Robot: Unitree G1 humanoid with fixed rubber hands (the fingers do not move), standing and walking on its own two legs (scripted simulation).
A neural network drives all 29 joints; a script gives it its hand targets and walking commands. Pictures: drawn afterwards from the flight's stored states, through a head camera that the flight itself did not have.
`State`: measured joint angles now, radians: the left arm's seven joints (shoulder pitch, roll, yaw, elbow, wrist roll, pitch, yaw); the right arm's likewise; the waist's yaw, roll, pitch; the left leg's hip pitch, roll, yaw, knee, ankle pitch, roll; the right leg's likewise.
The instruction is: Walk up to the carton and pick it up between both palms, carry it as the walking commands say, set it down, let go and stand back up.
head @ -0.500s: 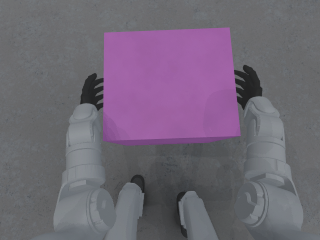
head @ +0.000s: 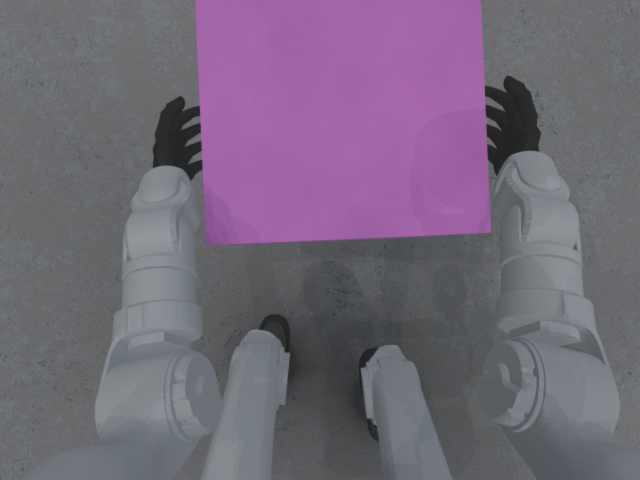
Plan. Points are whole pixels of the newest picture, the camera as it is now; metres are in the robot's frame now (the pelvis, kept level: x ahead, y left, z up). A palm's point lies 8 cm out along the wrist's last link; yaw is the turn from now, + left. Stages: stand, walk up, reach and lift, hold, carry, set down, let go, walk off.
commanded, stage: set down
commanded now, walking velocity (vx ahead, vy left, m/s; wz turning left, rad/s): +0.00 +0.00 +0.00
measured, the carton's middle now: (337, 150) +0.53 +0.02 -0.21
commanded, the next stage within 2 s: none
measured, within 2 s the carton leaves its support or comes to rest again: rests again in 1.34 s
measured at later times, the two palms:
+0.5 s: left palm (195, 165) +0.48 +0.21 -0.19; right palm (484, 147) +0.53 -0.17 -0.16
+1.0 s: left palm (215, 169) +0.51 +0.21 -0.29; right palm (454, 153) +0.55 -0.17 -0.27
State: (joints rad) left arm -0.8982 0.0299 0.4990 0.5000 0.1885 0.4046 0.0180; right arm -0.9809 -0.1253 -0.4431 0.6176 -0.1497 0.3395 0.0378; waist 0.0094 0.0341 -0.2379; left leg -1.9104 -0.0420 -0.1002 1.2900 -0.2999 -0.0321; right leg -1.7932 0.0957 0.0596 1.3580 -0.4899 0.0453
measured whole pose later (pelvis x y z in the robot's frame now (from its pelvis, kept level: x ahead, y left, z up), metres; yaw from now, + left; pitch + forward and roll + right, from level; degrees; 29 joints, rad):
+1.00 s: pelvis -0.06 -0.01 -0.14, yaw -1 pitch +34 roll +0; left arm -1.49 0.32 0.41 0.66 0.01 0.46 0.09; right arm -1.65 -0.41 -0.23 0.83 0.05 0.39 -0.06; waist 0.05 0.01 0.52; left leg -2.03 -0.04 -0.06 1.86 -0.42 -0.05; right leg -1.94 0.12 0.05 1.96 -0.61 0.05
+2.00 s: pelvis -0.03 +0.00 -0.20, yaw -4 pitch +42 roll +0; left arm -1.51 0.30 0.46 0.84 0.04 0.31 0.01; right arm -1.65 -0.46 -0.22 1.02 0.04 0.29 0.03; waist 0.07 -0.01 0.33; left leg -2.29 -0.01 -0.04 2.06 -0.50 -0.03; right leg -2.22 0.11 0.03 2.14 -0.66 0.04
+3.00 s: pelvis -0.03 +0.01 -0.20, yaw -5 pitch +37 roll +1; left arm -1.52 0.31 0.55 0.82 0.09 0.26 -0.07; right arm -1.66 -0.42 -0.33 0.93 -0.06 0.26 0.10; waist 0.07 0.00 0.46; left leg -2.21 -0.01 -0.03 2.12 -0.57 -0.04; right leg -2.15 0.11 0.04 2.19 -0.69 0.04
